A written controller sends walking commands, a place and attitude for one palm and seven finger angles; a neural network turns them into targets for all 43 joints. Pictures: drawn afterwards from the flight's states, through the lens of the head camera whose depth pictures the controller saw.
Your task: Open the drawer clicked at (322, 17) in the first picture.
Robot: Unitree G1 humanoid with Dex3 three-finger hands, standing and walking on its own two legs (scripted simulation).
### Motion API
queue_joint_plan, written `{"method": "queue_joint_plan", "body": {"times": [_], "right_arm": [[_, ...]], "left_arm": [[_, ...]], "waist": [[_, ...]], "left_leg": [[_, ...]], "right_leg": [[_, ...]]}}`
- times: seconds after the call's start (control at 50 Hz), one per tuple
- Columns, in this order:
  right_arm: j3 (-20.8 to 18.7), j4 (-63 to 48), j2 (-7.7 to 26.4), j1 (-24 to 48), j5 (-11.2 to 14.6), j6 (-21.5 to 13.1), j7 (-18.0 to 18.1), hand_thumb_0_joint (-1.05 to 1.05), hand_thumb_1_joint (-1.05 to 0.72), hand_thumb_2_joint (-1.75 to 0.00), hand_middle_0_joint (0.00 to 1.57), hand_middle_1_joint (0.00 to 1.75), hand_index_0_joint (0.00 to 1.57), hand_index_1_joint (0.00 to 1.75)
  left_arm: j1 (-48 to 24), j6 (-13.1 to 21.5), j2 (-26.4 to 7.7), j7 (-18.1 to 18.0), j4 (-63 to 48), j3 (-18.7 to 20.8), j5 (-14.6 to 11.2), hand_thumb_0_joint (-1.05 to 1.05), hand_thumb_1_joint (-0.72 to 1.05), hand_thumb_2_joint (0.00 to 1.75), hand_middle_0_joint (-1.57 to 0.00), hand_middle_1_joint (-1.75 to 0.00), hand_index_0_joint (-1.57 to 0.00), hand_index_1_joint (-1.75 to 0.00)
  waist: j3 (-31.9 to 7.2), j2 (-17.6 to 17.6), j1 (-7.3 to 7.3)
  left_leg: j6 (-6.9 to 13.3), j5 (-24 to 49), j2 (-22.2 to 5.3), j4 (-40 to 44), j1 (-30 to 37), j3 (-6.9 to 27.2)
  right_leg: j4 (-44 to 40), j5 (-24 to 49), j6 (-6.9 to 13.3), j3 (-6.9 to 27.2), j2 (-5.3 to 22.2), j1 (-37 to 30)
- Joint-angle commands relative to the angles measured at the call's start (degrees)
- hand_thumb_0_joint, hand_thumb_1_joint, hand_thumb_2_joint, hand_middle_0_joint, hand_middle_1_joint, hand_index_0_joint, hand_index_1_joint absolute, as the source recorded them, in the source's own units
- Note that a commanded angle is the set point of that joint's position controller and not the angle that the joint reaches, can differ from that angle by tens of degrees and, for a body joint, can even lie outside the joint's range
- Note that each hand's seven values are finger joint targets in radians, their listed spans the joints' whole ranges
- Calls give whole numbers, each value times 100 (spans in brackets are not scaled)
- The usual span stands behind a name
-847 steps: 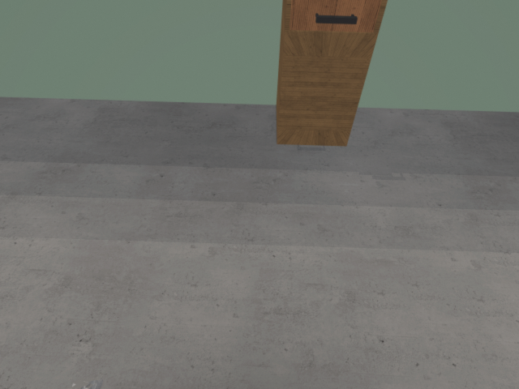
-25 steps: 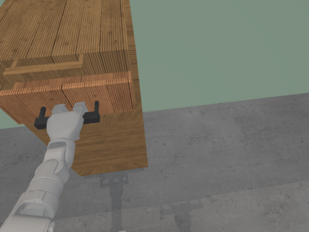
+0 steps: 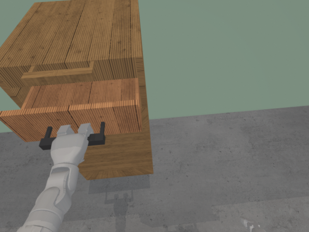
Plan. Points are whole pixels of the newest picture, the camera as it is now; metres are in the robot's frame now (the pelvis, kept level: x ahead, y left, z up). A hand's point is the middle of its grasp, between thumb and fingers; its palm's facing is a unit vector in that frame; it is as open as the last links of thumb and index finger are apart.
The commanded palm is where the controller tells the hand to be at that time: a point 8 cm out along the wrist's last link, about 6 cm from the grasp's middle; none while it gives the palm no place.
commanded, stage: pull the drawer open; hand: left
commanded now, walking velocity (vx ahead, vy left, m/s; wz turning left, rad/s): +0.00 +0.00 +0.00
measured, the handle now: (74, 134) +0.39 +0.25 +0.01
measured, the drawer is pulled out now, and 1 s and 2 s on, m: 0.11 0.23 0.30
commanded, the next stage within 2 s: none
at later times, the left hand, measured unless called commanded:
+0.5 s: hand (75, 178) +0.26 +0.22 -0.01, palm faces -0.02 -0.07 -1.00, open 6.0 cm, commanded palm +0.23 +0.23 +0.05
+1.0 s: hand (71, 201) +0.21 +0.22 -0.01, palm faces -0.01 -0.09 -1.00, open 6.0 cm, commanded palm +0.17 +0.22 +0.05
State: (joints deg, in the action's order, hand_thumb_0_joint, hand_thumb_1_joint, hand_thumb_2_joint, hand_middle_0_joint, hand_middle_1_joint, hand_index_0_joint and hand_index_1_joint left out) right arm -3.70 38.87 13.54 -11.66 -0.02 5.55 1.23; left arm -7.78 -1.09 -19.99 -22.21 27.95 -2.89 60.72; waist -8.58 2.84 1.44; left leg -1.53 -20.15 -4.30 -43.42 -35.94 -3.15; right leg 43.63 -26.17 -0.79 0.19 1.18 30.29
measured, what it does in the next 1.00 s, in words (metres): stands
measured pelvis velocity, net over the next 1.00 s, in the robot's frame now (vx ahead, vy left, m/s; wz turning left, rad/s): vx -0.02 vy -0.01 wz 0.02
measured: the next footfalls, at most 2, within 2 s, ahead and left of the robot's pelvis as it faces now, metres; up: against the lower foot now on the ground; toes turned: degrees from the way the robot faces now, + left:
none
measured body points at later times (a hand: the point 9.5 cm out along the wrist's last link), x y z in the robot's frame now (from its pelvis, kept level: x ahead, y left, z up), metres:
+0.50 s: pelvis -0.01 -0.01 +0.00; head +0.02 -0.04 +0.45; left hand +0.26 +0.22 +0.04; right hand +0.15 -0.26 -0.12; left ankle +0.00 +0.14 -0.71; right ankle -0.06 -0.13 -0.71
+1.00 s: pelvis -0.02 -0.01 -0.01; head +0.01 -0.04 +0.44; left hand +0.20 +0.22 +0.04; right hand +0.17 -0.24 -0.12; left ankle +0.00 +0.14 -0.71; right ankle -0.06 -0.13 -0.71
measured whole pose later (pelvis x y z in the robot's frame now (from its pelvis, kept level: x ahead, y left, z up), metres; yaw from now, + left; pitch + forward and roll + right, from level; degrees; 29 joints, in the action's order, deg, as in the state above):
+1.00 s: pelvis -0.02 -0.01 -0.01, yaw +1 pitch +9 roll +1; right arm -2.3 37.1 12.5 -6.9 -1.6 3.2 0.7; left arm 16.3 -1.6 -18.8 -23.4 6.1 -5.1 60.3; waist -6.9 3.4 -1.6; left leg -2.7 -19.9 -4.3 -45.2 -34.0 -1.9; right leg 47.5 -27.5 0.4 -0.7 1.0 28.8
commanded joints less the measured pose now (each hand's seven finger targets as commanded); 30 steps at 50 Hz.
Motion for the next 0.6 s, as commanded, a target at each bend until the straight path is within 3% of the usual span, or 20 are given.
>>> {"method": "queue_joint_plan", "body": {"times": [0.0,0.12,0.16,0.18,0.24,0.28,0.36,0.38,0.42,0.46,0.48,0.54,0.58], "right_arm": [[-250,-714,679,259,-24,-259,58,0,-90,-90,20,30,20,30],[-230,-701,674,375,-55,-317,67,0,-90,-90,20,30,20,30],[-190,-701,660,465,-52,-308,98,0,-90,-90,20,30,20,30],[-200,-699,654,443,-62,-325,106,0,-90,-90,20,30,20,30],[-195,-701,649,500,-69,-352,116,0,-90,-90,20,30,20,30],[-188,-725,616,537,-70,-378,116,0,-90,-90,20,30,20,30],[-141,-746,606,664,-73,-402,145,0,-90,-90,20,30,20,30],[-152,-770,586,666,-69,-421,138,0,-90,-90,20,30,20,30],[-160,-796,577,690,-83,-451,116,0,-90,-90,20,30,20,30],[-145,-834,572,748,-89,-449,96,0,-90,-90,20,30,20,30],[-154,-854,563,741,-90,-471,97,0,-90,-90,20,30,20,30],[-142,-853,580,793,-109,-476,95,0,-90,-90,20,30,20,30],[-150,-884,545,806,-113,-502,75,0,-90,-90,20,30,20,30]], "left_arm": [[-737,-156,-1204,-317,-1382,726,-115,0,90,90,-40,-135,-40,-135],[-583,-211,-1136,-365,-1632,654,-102,0,90,90,-40,-135,-40,-135],[-489,-209,-1370,-368,-1655,866,-82,0,90,90,-40,-135,-40,-135],[-587,-204,-1165,-356,-1688,651,-82,0,90,90,-40,-135,-40,-135],[-463,-176,-1257,-351,-1751,759,-94,0,90,90,-40,-135,-40,-135],[-335,-154,-1090,-346,-1796,622,-105,0,90,90,-40,-135,-40,-135],[-116,-87,-1320,-315,-1940,864,-125,0,90,90,-40,-135,-40,-135],[51,-98,-1119,-310,-1902,703,-134,0,90,90,-40,-135,-40,-135],[134,-57,-1034,-318,-2094,629,-132,0,90,90,-40,-135,-40,-135],[303,-28,-1105,-346,-2283,730,-127,0,90,90,-40,-135,-40,-135],[479,-49,-1022,-350,-2236,675,-153,0,90,90,-40,-135,-40,-135],[573,-41,-1124,-380,-2425,790,-135,0,90,90,-40,-135,-40,-135],[830,-38,-1006,-409,-2555,712,-143,0,90,90,-40,-135,-40,-135]], "waist": [[-1531,-126,-262],[-1335,-176,-219],[-1382,-242,-320],[-1245,-164,-223],[-1293,-171,-297],[-1225,-185,-282],[-1311,-337,-406],[-1131,-262,-365],[-1138,-162,-367],[-1262,-194,-434],[-1092,-238,-395],[-1162,-237,-411],[-1114,-181,-433]], "left_leg": [[296,2287,522,179,1544,-109],[304,1997,523,177,1560,-75],[299,1935,545,202,1514,-88],[300,1863,544,194,1498,-71],[296,1794,535,218,1549,-58],[306,1758,553,197,1551,-72],[298,1684,573,216,1454,-86],[303,1662,583,209,1442,-80],[291,1669,572,197,1490,-74],[286,1682,565,197,1525,-78],[293,1588,575,191,1449,-73],[280,1604,567,185,1455,-49],[282,1585,566,168,1473,-70]], "right_leg": [[-411,3230,226,-273,-359,-514],[-450,2874,229,-276,-354,-375],[-462,2885,224,-228,-340,-475],[-448,2800,227,-261,-342,-372],[-486,2611,242,-236,-339,-406],[-483,2685,226,-232,-329,-364],[-493,2767,200,-159,-290,-538],[-499,2746,211,-193,-306,-439],[-476,2684,220,-209,-310,-381],[-466,2654,222,-190,-304,-433],[-483,2614,218,-204,-306,-395],[-454,2594,230,-192,-308,-427],[-434,2619,225,-210,-299,-378]]}}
